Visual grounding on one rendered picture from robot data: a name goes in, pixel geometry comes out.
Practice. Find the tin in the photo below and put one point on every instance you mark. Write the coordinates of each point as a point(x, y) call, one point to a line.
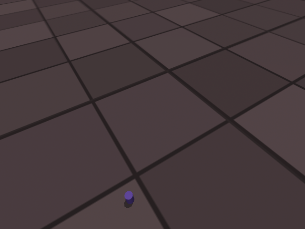
point(129, 197)

